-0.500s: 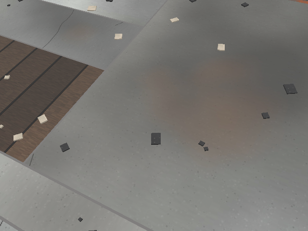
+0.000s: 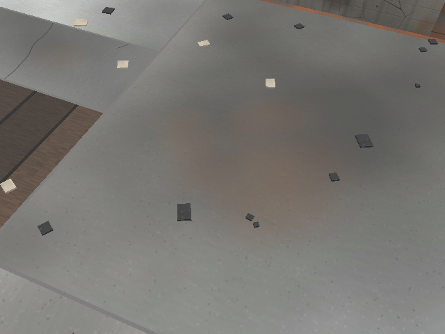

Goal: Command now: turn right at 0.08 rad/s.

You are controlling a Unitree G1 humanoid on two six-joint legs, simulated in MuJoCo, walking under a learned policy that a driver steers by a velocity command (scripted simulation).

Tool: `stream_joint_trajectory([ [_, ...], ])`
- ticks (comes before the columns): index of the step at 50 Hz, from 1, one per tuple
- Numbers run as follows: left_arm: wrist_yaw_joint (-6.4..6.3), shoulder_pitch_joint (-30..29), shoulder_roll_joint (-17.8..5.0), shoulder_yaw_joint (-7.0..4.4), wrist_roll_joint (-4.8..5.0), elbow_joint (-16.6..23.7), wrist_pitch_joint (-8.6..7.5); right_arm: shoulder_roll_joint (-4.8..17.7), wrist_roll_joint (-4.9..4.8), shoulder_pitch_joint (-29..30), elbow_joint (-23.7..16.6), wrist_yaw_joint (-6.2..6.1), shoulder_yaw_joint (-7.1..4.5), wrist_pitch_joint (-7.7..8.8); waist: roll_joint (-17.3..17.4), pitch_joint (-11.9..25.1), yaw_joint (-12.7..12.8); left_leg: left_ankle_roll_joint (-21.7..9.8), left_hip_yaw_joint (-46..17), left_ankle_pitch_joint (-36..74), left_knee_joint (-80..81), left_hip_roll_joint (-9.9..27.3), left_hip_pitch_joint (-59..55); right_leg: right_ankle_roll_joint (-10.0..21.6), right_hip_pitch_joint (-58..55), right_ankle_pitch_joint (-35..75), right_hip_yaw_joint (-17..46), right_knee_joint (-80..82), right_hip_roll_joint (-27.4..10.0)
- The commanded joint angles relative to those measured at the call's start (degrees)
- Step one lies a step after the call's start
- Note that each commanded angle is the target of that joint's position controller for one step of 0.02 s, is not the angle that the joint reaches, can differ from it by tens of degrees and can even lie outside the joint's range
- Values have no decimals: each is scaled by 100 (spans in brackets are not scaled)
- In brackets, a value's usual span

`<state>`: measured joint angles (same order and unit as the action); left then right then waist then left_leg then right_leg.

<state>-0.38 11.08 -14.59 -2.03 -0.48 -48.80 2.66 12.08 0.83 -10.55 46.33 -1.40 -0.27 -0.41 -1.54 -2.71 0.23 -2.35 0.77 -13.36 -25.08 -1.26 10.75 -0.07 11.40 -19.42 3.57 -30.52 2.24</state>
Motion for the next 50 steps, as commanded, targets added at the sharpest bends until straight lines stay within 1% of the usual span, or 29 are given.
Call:
stream_joint_trajectory([
  [1, -77, 141, -422, -53, -26, 61, -90, 912, -18, -47, -124, -14, -241, 34, 815, 468, 23, -358, -955, 2226, 327, 1033, -303, 0, -571, 1280, 73, 1192, -173],
  [2, -101, 130, -620, -74, -90, 44, -134, 861, -12, -90, -132, 7, -234, 48, 604, 540, -50, -197, -939, 1635, 340, 938, -42, 39, -877, 1770, 425, 1101, -511],
  [3, -101, 8, -829, -125, -38, -68, -146, 773, -51, -252, -99, 38, -232, 51, 64, 340, -281, -102, -695, 979, 566, 608, 2, 172, -574, 1994, 521, 829, -621],
  [4, -76, -7, -627, -90, 3, -134, -167, 772, -39, -125, 21, 26, -222, 33, 15, 250, -118, -50, -593, 599, 582, 531, -205, 223, -275, 1658, 543, 909, -611],
  [5, -76, 6, -514, -49, -8, -202, -193, 772, -25, -22, 74, 15, -232, 12, -4, 133, -67, -28, -582, 533, 538, 526, -282, 220, -119, 1457, 558, 1029, -602],
  [7, -119, 41, -520, -26, -26, -362, -221, 787, -10, -11, 187, 27, -245, -3, -117, 116, -72, -49, -592, 727, 496, 571, -379, 220, -77, 1395, 581, 1176, -584],
  [9, -141, 69, -546, -21, -19, -509, -245, 759, -8, -66, 326, 32, -237, 13, -92, 129, -88, -49, -600, 745, 542, 596, -369, 237, -140, 1376, 591, 1233, -598],
  [17, -165, 138, -512, 36, -10, -964, -274, 695, -12, -203, 886, 20, -194, 13, 101, -5, -72, 32, -596, 499, 691, 577, -284, 309, -116, 1024, 615, 1415, -629],
  [27, -178, 288, -348, 113, 2, -1350, -293, 573, -11, -475, 1387, -18, -103, 25, 145, -39, -69, 59, -596, 497, 681, 591, -211, 340, -100, 1030, 562, 1436, -604],
  [37, -195, 487, -178, 170, 6, -1575, -306, 412, -13, -677, 1669, -54, -41, 34, 144, -68, -72, 57, -591, 585, 622, 601, -179, 334, -79, 1181, 503, 1372, -577],
  [50, -220, 729, -1, 202, 3, -1708, -316, 248, -17, -826, 1850, -89, -13, 40, 170, -98, -65, 43, -583, 692, 564, 598, -168, 323, -81, 1342, 454, 1278, -567],
])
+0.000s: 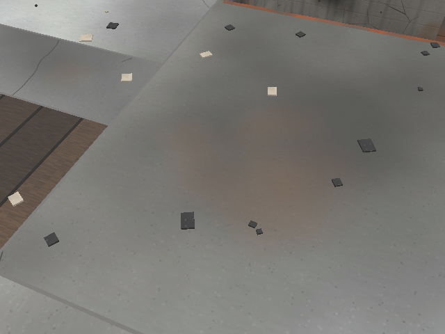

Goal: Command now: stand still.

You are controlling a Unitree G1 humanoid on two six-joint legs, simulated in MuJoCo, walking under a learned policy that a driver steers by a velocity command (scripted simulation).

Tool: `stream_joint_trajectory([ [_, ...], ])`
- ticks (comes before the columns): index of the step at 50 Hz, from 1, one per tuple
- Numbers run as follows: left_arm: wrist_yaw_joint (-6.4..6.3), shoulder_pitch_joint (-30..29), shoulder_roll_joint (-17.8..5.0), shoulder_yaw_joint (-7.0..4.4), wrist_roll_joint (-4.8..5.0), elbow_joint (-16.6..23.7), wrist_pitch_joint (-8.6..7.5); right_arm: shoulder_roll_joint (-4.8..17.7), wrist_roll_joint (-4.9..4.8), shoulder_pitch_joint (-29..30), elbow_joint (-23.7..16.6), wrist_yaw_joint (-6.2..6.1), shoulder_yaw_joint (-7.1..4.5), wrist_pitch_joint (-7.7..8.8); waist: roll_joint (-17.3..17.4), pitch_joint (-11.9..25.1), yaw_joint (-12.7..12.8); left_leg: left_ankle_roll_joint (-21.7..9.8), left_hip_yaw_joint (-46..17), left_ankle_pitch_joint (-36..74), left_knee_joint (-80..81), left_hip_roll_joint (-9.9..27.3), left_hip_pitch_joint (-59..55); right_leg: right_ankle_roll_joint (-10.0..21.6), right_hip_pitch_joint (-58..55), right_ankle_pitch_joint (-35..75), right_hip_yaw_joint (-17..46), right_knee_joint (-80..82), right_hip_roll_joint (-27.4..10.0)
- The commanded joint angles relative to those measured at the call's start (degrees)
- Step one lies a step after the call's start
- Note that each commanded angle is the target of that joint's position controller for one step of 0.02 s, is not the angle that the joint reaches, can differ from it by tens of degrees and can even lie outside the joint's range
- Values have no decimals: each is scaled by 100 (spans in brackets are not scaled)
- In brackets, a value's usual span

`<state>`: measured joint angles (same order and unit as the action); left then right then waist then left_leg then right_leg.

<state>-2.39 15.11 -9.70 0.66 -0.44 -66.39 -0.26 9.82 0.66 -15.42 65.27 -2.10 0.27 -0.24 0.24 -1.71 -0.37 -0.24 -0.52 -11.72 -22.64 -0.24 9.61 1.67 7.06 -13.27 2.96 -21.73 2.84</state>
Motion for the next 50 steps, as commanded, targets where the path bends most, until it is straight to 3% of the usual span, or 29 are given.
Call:
stream_joint_trajectory([
  [1, -20, 343, -478, -66, -1, 46, -25, 465, -1, -348, -34, -21, -67, 23, -7, -201, -3, -169, -454, 535, 317, 496, -53, 148, 352, 735, 512, 394, -627],
  [12, -36, 494, -375, -61, -3, 12, -27, 377, -2, -450, 34, -39, -65, 28, -12, -233, 3, -183, -456, 589, 294, 490, -46, 138, 345, 789, 486, 342, -628],
  [13, -35, 551, -343, -52, -11, -5, -24, 343, 6, -495, 52, -36, -57, 24, -16, -115, 7, -191, -437, 155, 333, 441, -90, 151, 310, 324, 474, 401, -583],
  [16, -13, 600, -561, -167, -40, 79, 42, 491, 44, -477, -50, -1, -150, -34, -122, -413, 26, -396, -344, -2061, 4, 135, 363, 418, 751, -2108, 551, 270, -389],
  [17, 5, 638, -560, -188, -53, 134, 57, 478, 63, -436, -120, 22, -160, -44, -134, -677, 53, -470, -412, -2557, -87, 119, 677, 526, 961, -2718, 701, 288, -433],
  [19, 16, 866, -536, -215, -46, 174, 22, 311, 81, -300, -285, 61, -136, 13, -324, -950, 167, -513, -414, -2538, -486, 57, 1232, 753, 874, -3144, 1252, 442, -722],
  [21, 15, 1290, -779, -329, -51, 90, -41, 133, 136, -34, -504, 124, -108, 149, -866, -824, 333, -417, 106, -1535, -1332, -163, 1782, 1106, 164, -3235, 2238, 1022, -1363],
  [22, 25, 1322, -878, -386, -58, 90, -62, 191, 167, 111, -624, 154, -120, 223, -933, -866, 350, -408, 283, -1239, -1533, -92, 1893, 1260, 100, -3105, 2546, 1197, -1658],
  [24, 58, 1113, -892, -429, -60, 195, -116, 284, 120, 62, -736, 217, -165, 351, -775, -841, 182, -469, 266, -1294, -1396, 3, 1489, 1268, 427, -2753, 2425, 1153, -1673],
  [25, 66, 882, -887, -439, -42, 266, -140, 222, 78, -293, -677, 238, -169, 407, -794, -882, -59, -525, 303, -1212, -902, -16, 872, 1175, 840, -2505, 2162, 923, -1544],
  [26, 74, 502, -768, -425, -8, 401, -168, 185, 21, -950, -456, 231, -192, 455, -611, -848, -406, -562, 264, -1002, -316, -109, -253, 958, 1544, -2130, 1679, 542, -1203],
  [27, 96, 41, -545, -366, 12, 631, -240, 429, 23, -1721, -229, 178, -280, 501, 77, -778, -763, -675, -655, -1276, 377, 362, -1339, 665, 2437, -1572, 930, -460, -670],
  [28, 158, -196, -173, -280, 8, 904, -339, 1108, 31, -2557, 1, 149, -485, 506, 1586, -541, -978, -1079, -2766, -2152, 1279, 1555, -2224, 349, 3420, -1255, -301, -2424, 160],
  [29, 197, -239, -571, -357, -204, 962, -380, 1057, 24, -2633, 69, 145, -496, 443, 1146, -690, -780, -1234, -3377, -1572, 1299, 2110, -2125, 356, 3898, -1617, -362, -3494, -51],
  [30, 241, -159, -516, -363, -244, 888, -405, 790, 62, -2145, -108, 152, -422, 443, 387, -816, -487, -1215, -2911, -964, 1165, 1984, -1802, 386, 3882, -1232, -197, -4011, -335],
  [31, 290, -58, -357, -332, -175, 830, -442, 685, 92, -1741, -259, 162, -386, 466, 181, -753, -292, -1159, -2454, -470, 1203, 1795, -1559, 365, 3740, -811, -170, -4166, -476],
  [33, 376, -159, -389, -366, -158, 882, -427, 500, 77, -1425, -352, 151, -296, 538, 245, -654, -106, -1037, -1665, 319, 1359, 1425, -1387, 280, 3594, -322, -283, -4047, -627],
  [36, 413, -431, -354, -379, -163, 1035, -313, 395, 29, -1759, -191, 126, -213, 606, 462, -502, -67, -948, -881, 2361, 1196, 1141, -1491, 172, 3626, -26, -643, -3885, -495],
  [41, 432, -1732, -143, -226, -72, 1612, -261, 450, 37, -1763, -183, 83, -129, 634, 590, -762, -183, -867, -275, 3382, 1346, 872, -797, 183, 2827, 600, -1146, -1972, -204],
  [43, 389, -1705, -279, -242, -45, 1678, -242, 600, 34, -1756, -157, 70, -141, 667, 710, -650, -88, -827, -197, 4378, 1176, 987, -779, 362, 2091, 678, -1281, -1502, -20],
  [45, 308, -1019, -559, -351, -32, 1519, -268, 748, 21, -1627, -171, 47, -172, 698, 709, -211, 284, -734, -97, 5752, 305, 1086, -1019, 584, 1208, 633, -1230, -1334, 205],
  [46, 269, -270, -710, -436, -22, 1285, -306, 828, 21, -1520, -193, 41, -193, 684, 692, 184, 610, -696, -68, 5914, -539, 1089, -1093, 707, 514, 648, -1112, -1142, 264],
  [47, 224, 547, -827, -520, -52, 1015, -342, 883, -11, -1377, -227, 53, -212, 659, 614, 552, 999, -648, 34, 5335, -1617, 968, -767, 817, -453, 810, -976, -713, 142],
  [48, 171, 1303, -1237, -647, -195, 862, -363, 674, -19, -1433, -347, 99, -163, 645, 134, 1045, 1186, -630, 184, 3371, -3228, 687, 181, 1043, -1570, -270, 204, -523, -922],
  [49, 215, 1386, -1626, -725, -296, 891, -350, -115, -151, -2242, -416, 173, -56, 595, -1111, 1741, 632, -461, 214, -1858, -5621, -347, 2008, 2034, -2829, -483, 3270, -50, -2711],
  [50, 275, 936, -1335, -693, -46, 918, -304, 573, -34, -1582, -489, 169, -222, 557, -224, 1335, 695, -588, -345, -1446, -5960, -200, 2604, 1977, -2177, -1720, 3798, 759, -2444],
])
Over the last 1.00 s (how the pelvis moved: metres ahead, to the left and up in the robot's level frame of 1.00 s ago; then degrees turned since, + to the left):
0.00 -0.02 0.00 1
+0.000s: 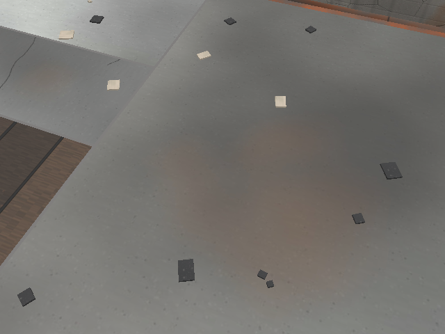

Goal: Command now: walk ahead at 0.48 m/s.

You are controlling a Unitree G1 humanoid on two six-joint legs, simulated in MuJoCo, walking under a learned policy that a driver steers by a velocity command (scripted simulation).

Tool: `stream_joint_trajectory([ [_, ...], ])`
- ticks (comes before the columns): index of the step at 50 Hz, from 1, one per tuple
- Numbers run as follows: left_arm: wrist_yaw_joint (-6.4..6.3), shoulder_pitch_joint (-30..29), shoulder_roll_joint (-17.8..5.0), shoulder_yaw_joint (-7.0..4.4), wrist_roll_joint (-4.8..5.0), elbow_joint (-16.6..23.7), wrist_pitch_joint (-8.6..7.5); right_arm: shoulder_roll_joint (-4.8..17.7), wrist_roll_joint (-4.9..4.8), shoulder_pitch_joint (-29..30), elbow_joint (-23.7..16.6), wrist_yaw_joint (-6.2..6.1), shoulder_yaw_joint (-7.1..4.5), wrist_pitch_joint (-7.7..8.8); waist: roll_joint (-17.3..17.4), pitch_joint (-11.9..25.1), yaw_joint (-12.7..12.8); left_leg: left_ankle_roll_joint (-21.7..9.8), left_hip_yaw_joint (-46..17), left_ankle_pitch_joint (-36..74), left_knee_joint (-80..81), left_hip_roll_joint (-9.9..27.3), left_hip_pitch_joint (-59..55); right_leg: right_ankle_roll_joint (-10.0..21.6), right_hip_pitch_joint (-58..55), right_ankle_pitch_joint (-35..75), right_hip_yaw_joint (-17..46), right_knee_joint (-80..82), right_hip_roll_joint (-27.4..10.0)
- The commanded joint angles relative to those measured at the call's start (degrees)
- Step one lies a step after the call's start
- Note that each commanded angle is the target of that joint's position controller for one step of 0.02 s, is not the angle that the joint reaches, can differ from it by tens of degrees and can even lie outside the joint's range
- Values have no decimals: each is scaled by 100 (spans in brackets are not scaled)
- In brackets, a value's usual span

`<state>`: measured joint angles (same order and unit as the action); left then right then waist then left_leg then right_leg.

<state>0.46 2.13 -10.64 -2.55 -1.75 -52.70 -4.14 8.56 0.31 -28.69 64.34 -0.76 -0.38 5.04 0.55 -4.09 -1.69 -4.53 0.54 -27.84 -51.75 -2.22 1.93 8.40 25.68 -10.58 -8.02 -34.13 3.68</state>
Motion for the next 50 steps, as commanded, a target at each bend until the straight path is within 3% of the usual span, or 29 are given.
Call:
stream_joint_trajectory([
  [1, -7, 1506, -949, -273, 142, -319, 58, 785, 45, 381, -677, 63, -204, 41, -261, 571, 554, -198, -404, 809, -2740, 330, 3600, 1063, -3059, -2074, 3961, 2257, -2368],
  [2, 15, 1210, -630, -191, 111, -290, -9, 734, 71, 611, -726, 81, -216, 61, -5, 198, 395, -211, -385, 1128, -2412, 501, 3357, 893, -2336, -1296, 3386, 2440, -2137],
  [3, 2, 1230, -446, -128, 87, -362, -76, 642, 115, 589, -695, 92, -232, 14, 34, 45, 206, -174, -393, 1212, -2167, 621, 3044, 733, -1868, -541, 2834, 2488, -1907],
  [5, -46, 1477, -254, -42, 92, -541, -174, 357, 180, 357, -646, 151, -201, -129, -99, 47, -50, -36, -337, 1196, -1714, 721, 2554, 553, -1381, 199, 2148, 2593, -1621],
  [9, -69, 1998, -538, -53, 101, -684, -261, 438, 211, 1171, -978, 221, -240, -271, -240, -172, -35, 164, -32, 1714, -924, 866, 3204, 497, -1463, 916, 1555, 2811, -1428],
  [14, -63, 2531, -505, 14, 123, -736, -244, 394, 109, 2522, -1443, 266, -186, -253, -322, -247, 310, 296, 343, 2707, 751, 733, 3403, 233, -1934, 2071, 1069, 2756, -1185],
  [18, -116, 2960, -556, 31, 85, -864, -229, 421, 80, 3146, -1657, 255, -159, -221, -419, -225, 527, 173, 512, 2824, 1547, 514, 3405, 212, -2754, 2718, 1012, 2539, -1344],
  [21, -169, 2906, -649, 13, 25, -899, -206, 538, 86, 3149, -1741, 225, -201, -159, -464, -172, 385, -65, 529, 2313, 1918, 351, 3158, 231, -3296, 3746, 960, 2087, -1549],
  [23, -193, 2736, -773, -21, 11, -888, -195, 706, 98, 2356, -1519, 153, -297, -102, -556, 241, 2, -283, 615, 1854, 2134, 22, 2144, 117, -3391, 5162, 852, 1126, -1550],
  [24, -184, 2621, -805, -29, 35, -869, -169, 811, 121, 1457, -1215, 105, -373, -54, -454, 681, -383, -414, 665, 2088, 2532, -96, 1126, 22, -3190, 5132, 711, 136, -1402],
  [25, -167, 2552, -718, 6, 93, -759, -175, 1114, 244, 483, -956, 44, -487, -6, -284, 1239, -748, -645, -17, 1982, 2561, 577, -378, -58, -2136, 3743, 616, -1203, -1221],
  [26, -92, 3141, -100, 127, 331, -593, -168, 1771, 384, -154, -908, 24, -658, -10, 920, 2126, -579, -1439, -2743, 1591, 2763, 2449, -2210, -345, -73, 214, 250, -3577, -305],
  [27, -88, 3070, -525, -13, 228, -674, -149, 1599, 161, 157, -890, 104, -647, -106, 598, 2172, -482, -1659, -4029, 1346, 3525, 2631, -2040, -291, 721, -1768, 949, -4417, 25],
  [28, -88, 2464, -624, -65, 141, -483, -134, 1318, 51, 866, -981, 125, -562, -117, 315, 1110, -200, -1414, -3048, 945, 3683, 2382, -1124, -245, 1113, -1265, 1107, -4399, -389],
  [29, -61, 2089, -564, -57, 105, -378, -166, 931, 45, 1279, -1050, 154, -460, -75, 64, 562, -89, -1216, -2390, 1263, 3948, 2137, -294, -247, 1026, -838, 1101, -4051, -593],
  [30, -45, 1990, -463, -69, 71, -378, -133, 718, 65, 1410, -1017, 150, -394, -30, 30, 269, 93, -979, -1853, 1669, 4108, 1850, 247, -262, 787, -637, 1083, -3702, -754],
  [31, -18, 2037, -387, -67, -28, -364, -60, 537, 41, 1354, -910, 125, -329, 3, 137, 147, 261, -824, -1487, 2080, 4203, 1583, 656, -332, 496, -536, 1038, -3396, -861],
  [32, 20, 2106, -268, -56, -67, -379, 3, 491, 37, 1213, -819, 111, -300, 39, 195, 170, 339, -786, -1285, 2402, 4234, 1449, 786, -400, 324, -481, 979, -3215, -885],
  [35, 76, 1706, -247, -63, -92, -165, 100, 786, 10, 793, -679, 85, -344, 104, 187, 96, 391, -901, -1048, 3081, 4314, 1271, 822, -638, 605, -211, 771, -2721, -916],
  [40, 85, 280, -342, -37, -13, 404, 126, 866, 10, 312, -675, 80, -344, 52, 277, -131, 65, -830, -1002, 3283, 4385, 1059, 620, -950, 1065, 751, 616, -1168, -865],
  [46, 68, -735, -442, 5, 74, 899, 59, 1009, 76, -173, -704, 27, -403, -12, 421, -32, -268, -826, -1306, 3961, 3816, 1172, -204, -919, 1063, 845, 680, -195, -615],
  [48, 61, -636, -566, -20, 98, 979, -6, 1112, 104, -27, -791, -13, -452, -33, 472, 17, -133, -712, -1455, 4169, 3554, 1244, -276, -819, 661, 570, 769, 138, -559],
  [50, 6, 157, -744, -99, 101, 807, -90, 1265, 94, 298, -917, -7, -516, -31, 460, 315, 256, -504, -1430, 4804, 2845, 1126, 4, -668, -613, 217, 695, 565, -329],
])
Over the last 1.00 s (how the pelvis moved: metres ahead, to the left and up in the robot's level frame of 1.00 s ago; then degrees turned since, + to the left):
0.29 0.02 -0.03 1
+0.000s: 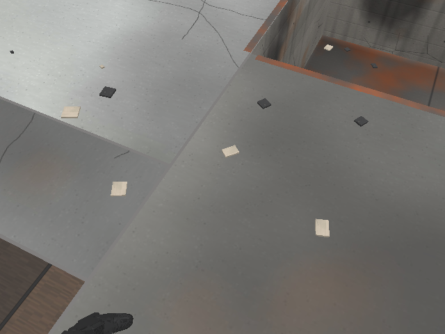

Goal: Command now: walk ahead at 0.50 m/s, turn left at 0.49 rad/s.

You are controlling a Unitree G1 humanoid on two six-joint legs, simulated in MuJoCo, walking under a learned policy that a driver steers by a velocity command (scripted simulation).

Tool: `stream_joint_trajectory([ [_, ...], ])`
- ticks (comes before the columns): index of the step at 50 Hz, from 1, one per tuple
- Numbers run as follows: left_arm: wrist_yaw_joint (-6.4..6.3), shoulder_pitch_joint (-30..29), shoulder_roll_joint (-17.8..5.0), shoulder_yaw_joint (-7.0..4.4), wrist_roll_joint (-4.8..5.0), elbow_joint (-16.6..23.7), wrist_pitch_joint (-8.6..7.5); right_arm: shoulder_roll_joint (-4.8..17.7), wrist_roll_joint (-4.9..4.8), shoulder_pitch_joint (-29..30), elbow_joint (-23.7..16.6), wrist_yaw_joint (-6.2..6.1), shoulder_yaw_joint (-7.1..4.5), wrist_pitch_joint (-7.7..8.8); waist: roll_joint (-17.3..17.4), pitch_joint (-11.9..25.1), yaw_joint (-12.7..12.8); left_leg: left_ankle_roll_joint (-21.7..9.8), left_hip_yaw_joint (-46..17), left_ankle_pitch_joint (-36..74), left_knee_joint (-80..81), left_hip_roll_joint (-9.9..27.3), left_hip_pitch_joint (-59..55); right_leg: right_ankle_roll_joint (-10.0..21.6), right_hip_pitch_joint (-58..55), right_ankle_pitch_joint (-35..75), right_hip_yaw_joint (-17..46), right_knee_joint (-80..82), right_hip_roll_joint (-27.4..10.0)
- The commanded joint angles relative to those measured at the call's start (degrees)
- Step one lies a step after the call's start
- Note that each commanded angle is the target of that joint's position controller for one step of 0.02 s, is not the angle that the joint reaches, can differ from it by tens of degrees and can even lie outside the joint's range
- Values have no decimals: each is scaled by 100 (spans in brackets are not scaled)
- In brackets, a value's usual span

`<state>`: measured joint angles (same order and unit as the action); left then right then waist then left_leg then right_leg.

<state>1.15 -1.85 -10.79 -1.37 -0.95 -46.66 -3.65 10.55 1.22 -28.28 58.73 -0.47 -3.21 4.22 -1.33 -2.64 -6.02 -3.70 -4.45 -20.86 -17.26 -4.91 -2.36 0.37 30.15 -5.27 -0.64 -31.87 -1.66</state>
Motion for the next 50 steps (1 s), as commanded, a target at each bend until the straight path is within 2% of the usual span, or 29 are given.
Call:
stream_joint_trajectory([
  [1, -123, 1395, -899, -299, -32, -39, -213, 1029, -31, 347, -400, 2, -235, 65, 337, 643, 1052, -463, -683, 4078, -1649, 1056, 738, 273, -2200, -158, -10, 669, 153],
  [2, -210, 2337, -1339, -412, -189, -103, -275, 741, -100, 380, -627, 31, -169, 89, -242, 1496, 1360, -350, -383, 2657, -3224, 654, 1597, 537, -3585, -979, 1165, 793, -1059],
  [3, -199, 2417, -1885, -528, -289, -51, -215, 153, -325, -308, -810, 11, -67, 52, -1604, 2172, 993, -169, 178, -1012, -4850, -194, 3406, 1154, -4897, -1279, 3634, 1348, -2537],
  [4, -184, 2037, -1407, -468, -193, 26, -105, 726, -156, -217, -694, -25, -168, -34, -900, 1825, 852, -247, -18, -881, -5492, 235, 3898, 1209, -4335, -2056, 4038, 1630, -2399],
  [5, -176, 1567, -899, -333, -142, 120, -98, 779, -74, 189, -726, 16, -199, -66, -287, 946, 742, -240, -31, -287, -5497, 502, 3968, 1054, -3487, -2081, 3101, 1730, -2121],
  [6, -158, 1372, -677, -272, -126, 104, -127, 656, -50, 483, -785, 70, -184, -75, -67, 515, 690, -196, 0, 92, -5270, 692, 3836, 931, -2860, -1417, 2267, 1880, -1834],
  [8, -189, 1470, -554, -231, -86, -31, -193, 570, 71, 606, -846, 173, -197, -202, -416, 263, 536, -90, 73, 316, -4999, 884, 3569, 721, -2307, -470, 1249, 2061, -1454],
  [11, -166, 1797, -608, -253, 2, -185, -343, 475, 84, 894, -1022, 274, -181, -358, -406, 260, 467, -12, 181, 633, -4948, 931, 3767, 752, -2324, 551, 585, 2175, -1406],
  [13, -159, 1958, -667, -274, 7, -236, -372, 483, 101, 1294, -1189, 332, -162, -399, -346, 180, 499, 40, 231, 986, -4797, 1003, 4132, 794, -2435, 815, 233, 2258, -1416],
  [16, -151, 2155, -678, -274, -20, -316, -356, 480, 83, 1928, -1446, 405, -112, -398, -309, -5, 585, 114, 371, 1554, -4060, 1017, 4366, 792, -2508, 1030, -282, 2332, -1311],
  [19, -162, 2273, -793, -294, -19, -354, -340, 405, 77, 2531, -1667, 473, -24, -369, -323, -138, 709, 75, 676, 2039, -2981, 962, 4038, 720, -2544, 1202, -732, 2331, -1260],
  [23, -218, 2628, -989, -344, -23, -486, -246, 479, 110, 3069, -1926, 518, 2, -358, -316, -264, 860, -160, 1062, 1633, -2166, 833, 3809, 666, -3157, 1752, -1056, 2120, -1457],
  [24, -234, 2679, -1031, -353, -30, -517, -201, 509, 123, 3097, -1959, 511, -9, -358, -334, -249, 851, -248, 1152, 1393, -2029, 741, 3702, 638, -3333, 2219, -1157, 1926, -1483],
  [26, -264, 2709, -1205, -390, -36, -557, -108, 603, 152, 2840, -1932, 459, -58, -363, -469, -18, 705, -463, 1377, 784, -1853, 374, 3152, 573, -3596, 3963, -1374, 1134, -1500],
  [27, -268, 2712, -1296, -410, -35, -564, -46, 688, 153, 2417, -1830, 424, -110, -343, -492, 249, 523, -595, 1427, 553, -1724, 149, 2687, 565, -3672, 4566, -1433, 395, -1496],
  [28, -260, 2661, -1347, -416, -9, -532, 16, 800, 174, 1675, -1611, 367, -189, -287, -374, 689, 201, -747, 1402, 673, -1342, -63, 1754, 493, -3400, 4388, -1529, -716, -1442],
  [29, -244, 2597, -1280, -389, -13, -399, 35, 1159, 242, 717, -1322, 273, -339, -244, 43, 1274, -216, -1001, 635, 497, -1034, 335, 250, 298, -2308, 2946, -1564, -2294, -1310],
  [30, -124, 2752, -555, -235, 36, 63, -3, 1870, 213, 737, -1395, 197, -496, -246, 1451, 1725, 169, -1734, -2270, 306, -798, 2163, -1603, -61, 358, -2158, -1425, -4284, -372],
  [31, -91, 2052, -1022, -333, -17, 290, -66, 1934, 53, 450, -1524, 150, -514, -331, 760, 1973, -140, -1967, -3833, 497, -5, 2522, -1664, -133, 1154, -2597, -161, -5035, 94],
  [32, -63, 1562, -977, -316, 34, 451, -123, 1782, 17, 681, -1408, 98, -471, -362, 422, 1130, -36, -1799, -2790, 1052, 71, 2346, -1157, -56, 1594, -1915, 114, -4906, -243],
  [33, -68, 1653, -902, -268, 49, 399, -185, 1468, -41, 961, -1390, 77, -389, -335, 206, 623, 225, -1593, -2174, 1773, 137, 2126, -340, -24, 1319, -1453, 117, -4324, -447],
  [34, -83, 1746, -902, -280, -12, 318, -157, 1273, -59, 1236, -1426, 63, -333, -288, 71, 379, 474, -1392, -1705, 2363, 207, 1803, 252, -41, 927, -1342, 154, -3897, -575],
  [35, -84, 1925, -893, -278, -122, 289, -53, 1127, -102, 1422, -1458, 50, -277, -244, 126, 360, 687, -1318, -1382, 2723, 287, 1569, 658, -104, 541, -1328, 189, -3670, -619],
  [36, -71, 2037, -873, -279, -180, 258, 56, 1066, -117, 1458, -1484, 64, -244, -185, 176, 427, 772, -1300, -1230, 2958, 329, 1455, 865, -159, 296, -1341, 194, -3512, -619],
  [38, -23, 2005, -774, -262, -197, 296, 192, 1134, -137, 1275, -1420, 92, -244, -78, 165, 419, 826, -1303, -1029, 3172, 444, 1305, 1023, -248, 296, -1185, 99, -3202, -568],
  [40, 8, 1640, -722, -239, -186, 406, 234, 1183, -114, 1006, -1335, 101, -242, -34, 245, 252, 716, -1203, -916, 3052, 630, 1228, 1069, -289, 530, -713, 19, -2763, -577],
  [42, 21, 1175, -732, -229, -173, 538, 242, 1137, -116, 704, -1232, 104, -214, -17, 325, 92, 542, -1045, -873, 3070, 731, 1186, 885, -291, 828, -223, -9, -2237, -580],
  [45, 50, 678, -728, -204, -142, 677, 225, 1132, -125, 348, -1106, 87, -184, 9, 414, 50, 341, -825, -796, 3353, 699, 1191, 423, -226, 1021, 348, -31, -1568, -498],
  [50, 112, -53, -697, -130, -65, 910, 170, 1120, -27, 23, -947, 30, -115, 48, 468, -180, 88, -692, -444, 3770, 716, 1369, -284, 75, 1088, 522, -290, -683, -289],
])
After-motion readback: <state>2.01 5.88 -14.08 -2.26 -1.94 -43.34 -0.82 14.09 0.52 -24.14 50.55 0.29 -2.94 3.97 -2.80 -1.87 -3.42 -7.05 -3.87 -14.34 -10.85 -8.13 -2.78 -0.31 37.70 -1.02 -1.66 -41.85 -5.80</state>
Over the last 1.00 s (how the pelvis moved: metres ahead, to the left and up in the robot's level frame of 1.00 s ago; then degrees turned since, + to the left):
0.57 0.02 0.02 9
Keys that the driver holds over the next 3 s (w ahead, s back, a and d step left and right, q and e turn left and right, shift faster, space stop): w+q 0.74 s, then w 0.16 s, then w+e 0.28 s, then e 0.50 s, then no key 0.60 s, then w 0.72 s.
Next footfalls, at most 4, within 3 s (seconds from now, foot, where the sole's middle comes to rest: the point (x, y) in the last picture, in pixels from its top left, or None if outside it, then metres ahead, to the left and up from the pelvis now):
0.04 right None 0.19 -0.11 -0.77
0.58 left None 0.40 0.15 -0.77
1.14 right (156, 243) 0.76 0.17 -0.77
1.70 left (95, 226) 0.85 0.37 -0.77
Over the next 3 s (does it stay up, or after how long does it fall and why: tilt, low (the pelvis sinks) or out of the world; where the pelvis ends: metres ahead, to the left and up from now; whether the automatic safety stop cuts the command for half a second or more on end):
stays up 1.01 0.30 0.00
